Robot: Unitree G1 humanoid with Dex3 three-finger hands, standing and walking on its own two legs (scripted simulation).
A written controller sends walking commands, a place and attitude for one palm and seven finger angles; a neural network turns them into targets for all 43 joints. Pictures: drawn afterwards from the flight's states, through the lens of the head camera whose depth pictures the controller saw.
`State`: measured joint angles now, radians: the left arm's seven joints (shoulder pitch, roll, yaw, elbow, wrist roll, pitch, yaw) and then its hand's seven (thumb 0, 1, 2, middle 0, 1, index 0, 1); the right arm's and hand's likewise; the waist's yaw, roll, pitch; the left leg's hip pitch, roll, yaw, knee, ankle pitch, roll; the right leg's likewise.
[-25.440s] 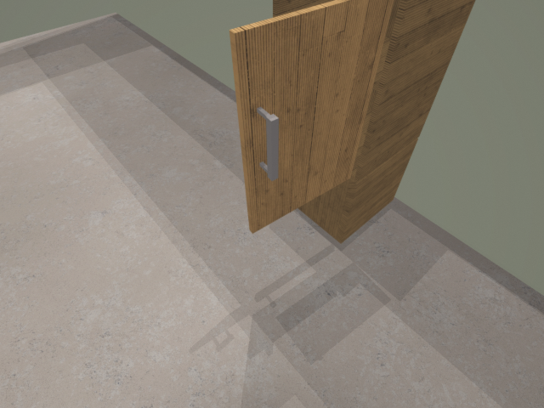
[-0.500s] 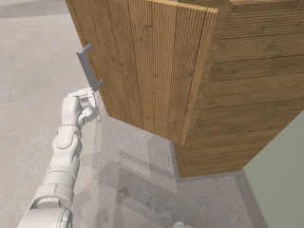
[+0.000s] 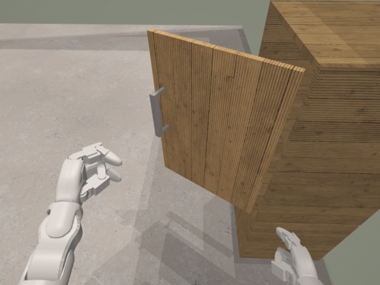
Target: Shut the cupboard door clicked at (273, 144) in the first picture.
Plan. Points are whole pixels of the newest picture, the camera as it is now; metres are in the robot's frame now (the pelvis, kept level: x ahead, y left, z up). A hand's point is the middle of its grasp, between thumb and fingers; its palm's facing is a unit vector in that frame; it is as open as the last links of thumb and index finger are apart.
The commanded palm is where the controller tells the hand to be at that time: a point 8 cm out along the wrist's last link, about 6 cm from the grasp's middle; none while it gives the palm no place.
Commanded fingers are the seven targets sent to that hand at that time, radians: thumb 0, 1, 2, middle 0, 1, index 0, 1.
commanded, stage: draw the hand back to the body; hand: left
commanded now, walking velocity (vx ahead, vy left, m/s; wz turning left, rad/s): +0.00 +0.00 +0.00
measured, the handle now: (160, 112) +0.63 +0.16 +0.00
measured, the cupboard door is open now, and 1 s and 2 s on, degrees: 58 58 58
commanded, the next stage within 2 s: step back with the hand held close in 0.78 s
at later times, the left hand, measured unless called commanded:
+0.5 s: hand (13, 204) +0.18 +0.29 +0.17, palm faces +0.46 -0.78 -0.43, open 6.8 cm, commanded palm +0.14 +0.32 +0.18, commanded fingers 0.00 0.90 0.90 -0.20 -0.30 -0.20 -0.30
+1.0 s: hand (29, 203) +0.19 +0.27 +0.17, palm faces +0.44 -0.79 -0.42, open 7.4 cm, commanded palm +0.14 +0.30 +0.18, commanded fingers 0.00 0.90 0.90 -0.20 -0.30 -0.20 -0.30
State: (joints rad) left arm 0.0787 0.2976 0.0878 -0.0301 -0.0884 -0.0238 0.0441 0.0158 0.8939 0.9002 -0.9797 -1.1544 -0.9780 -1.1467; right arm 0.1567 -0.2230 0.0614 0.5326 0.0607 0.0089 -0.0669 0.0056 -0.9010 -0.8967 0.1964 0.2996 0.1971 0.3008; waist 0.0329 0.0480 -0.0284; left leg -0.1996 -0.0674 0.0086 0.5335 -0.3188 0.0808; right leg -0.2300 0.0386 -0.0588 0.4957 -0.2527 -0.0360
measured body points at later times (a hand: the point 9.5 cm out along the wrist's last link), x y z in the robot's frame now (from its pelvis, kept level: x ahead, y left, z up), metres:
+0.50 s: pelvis +0.00 +0.01 +0.01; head -0.03 -0.01 +0.45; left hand +0.15 +0.32 +0.20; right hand +0.19 -0.21 -0.08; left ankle -0.02 +0.06 -0.73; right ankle +0.01 -0.10 -0.73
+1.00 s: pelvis +0.00 +0.00 +0.01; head -0.02 -0.03 +0.45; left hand +0.16 +0.31 +0.19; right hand +0.18 -0.23 -0.08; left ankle -0.02 +0.06 -0.73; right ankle +0.01 -0.10 -0.73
